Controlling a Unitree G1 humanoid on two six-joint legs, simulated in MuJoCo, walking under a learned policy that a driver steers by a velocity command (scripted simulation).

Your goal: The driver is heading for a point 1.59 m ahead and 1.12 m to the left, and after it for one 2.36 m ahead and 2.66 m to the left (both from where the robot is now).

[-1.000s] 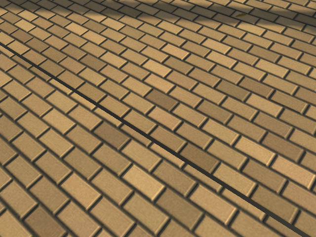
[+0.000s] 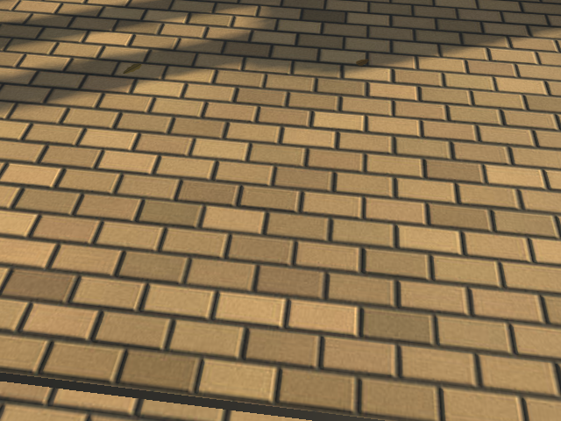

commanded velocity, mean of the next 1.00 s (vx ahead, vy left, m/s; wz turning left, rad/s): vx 0.05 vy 0.00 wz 0.48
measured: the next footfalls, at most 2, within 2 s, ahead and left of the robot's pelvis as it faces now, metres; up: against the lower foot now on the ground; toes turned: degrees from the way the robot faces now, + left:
left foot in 0.52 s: +0.18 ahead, +0.16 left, +0.00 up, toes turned +19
right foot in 0.96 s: +0.29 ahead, -0.01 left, +0.00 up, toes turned +35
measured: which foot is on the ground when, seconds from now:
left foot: down 0.00-0.00, up 0.02-0.50, down 0.52-0.96, up 0.98-1.00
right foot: down 0.00-0.54, up 0.56-0.94, down 0.96-1.00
